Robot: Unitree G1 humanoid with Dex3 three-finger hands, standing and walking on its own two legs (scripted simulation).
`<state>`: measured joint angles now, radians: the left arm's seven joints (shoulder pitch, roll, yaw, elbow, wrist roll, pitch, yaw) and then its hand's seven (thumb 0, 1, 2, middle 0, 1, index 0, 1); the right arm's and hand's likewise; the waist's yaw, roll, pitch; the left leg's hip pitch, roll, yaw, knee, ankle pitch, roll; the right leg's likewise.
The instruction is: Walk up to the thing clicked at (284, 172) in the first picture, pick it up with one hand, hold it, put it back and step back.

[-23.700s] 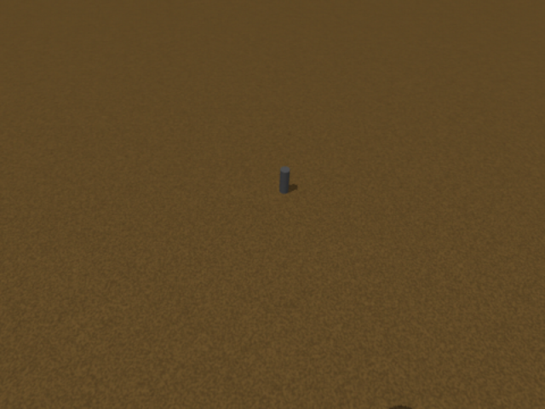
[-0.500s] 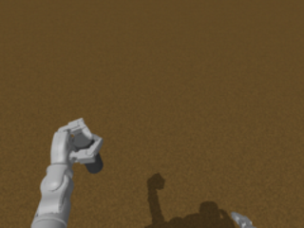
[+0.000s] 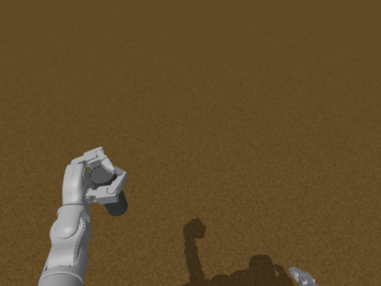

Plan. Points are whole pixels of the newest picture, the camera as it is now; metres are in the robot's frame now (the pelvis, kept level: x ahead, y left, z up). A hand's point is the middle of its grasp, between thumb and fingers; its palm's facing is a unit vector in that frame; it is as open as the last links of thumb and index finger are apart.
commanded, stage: hold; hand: left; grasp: from the side
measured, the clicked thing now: (110, 191) +0.33 +0.19 +0.00
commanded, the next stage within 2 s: crouch in 0.40 s
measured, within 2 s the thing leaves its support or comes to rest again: neither
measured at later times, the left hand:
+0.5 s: hand (111, 178) +0.33 +0.17 +0.06, palm faces +0.08 -1.00 +0.00, open 5.1 cm
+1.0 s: hand (124, 199) +0.36 +0.18 -0.10, palm faces +0.07 -1.00 -0.01, open 5.1 cm
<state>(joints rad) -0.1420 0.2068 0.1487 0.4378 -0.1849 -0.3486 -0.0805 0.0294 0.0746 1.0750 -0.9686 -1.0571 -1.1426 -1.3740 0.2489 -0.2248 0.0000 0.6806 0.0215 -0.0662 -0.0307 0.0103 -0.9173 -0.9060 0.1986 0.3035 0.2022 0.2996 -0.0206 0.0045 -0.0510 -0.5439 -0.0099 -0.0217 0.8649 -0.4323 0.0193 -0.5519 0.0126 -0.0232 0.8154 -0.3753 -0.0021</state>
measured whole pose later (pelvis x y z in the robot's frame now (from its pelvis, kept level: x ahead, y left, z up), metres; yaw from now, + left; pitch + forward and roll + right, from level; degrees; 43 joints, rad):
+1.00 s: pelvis -0.03 -0.01 -0.10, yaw +0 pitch +23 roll -2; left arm -0.41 0.28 0.25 0.85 -0.16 -0.64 -0.15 0.03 0.08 1.06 -0.96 -1.06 -1.14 -1.35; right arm 0.21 -0.27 -0.01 0.67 -0.03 -0.11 0.03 0.01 -0.88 -0.90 0.20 0.30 0.20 0.30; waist -0.08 -0.02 -0.16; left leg -1.19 -0.01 -0.04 1.38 -0.59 0.01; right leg -1.20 0.01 -0.05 1.33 -0.53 -0.01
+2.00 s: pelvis -0.10 +0.00 -0.40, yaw -7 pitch +29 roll -9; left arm -0.96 0.69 0.53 1.37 0.00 -0.77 -0.16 0.03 0.09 1.05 -0.97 -1.04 -1.14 -1.27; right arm 0.14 -0.31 0.20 0.68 -0.17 0.00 0.11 0.00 -0.89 -0.90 0.20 0.30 0.20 0.30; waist -0.28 -0.07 0.03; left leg -2.23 -0.01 -0.11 2.41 -0.68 0.03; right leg -2.20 -0.01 -0.14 2.26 -0.57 0.00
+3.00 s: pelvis -0.10 +0.02 -0.42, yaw -13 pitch +21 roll -17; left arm -0.98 1.02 0.53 1.53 0.02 -0.91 -0.08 0.03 0.09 1.05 -0.97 -1.03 -1.15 -1.42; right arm -0.03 -0.38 0.49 0.55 -0.30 0.06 0.10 0.00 -0.89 -0.90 0.20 0.30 0.20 0.30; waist -0.39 -0.23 0.28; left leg -2.24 0.00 -0.24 2.57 -0.73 0.05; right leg -2.14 0.03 -0.26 2.30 -0.56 0.03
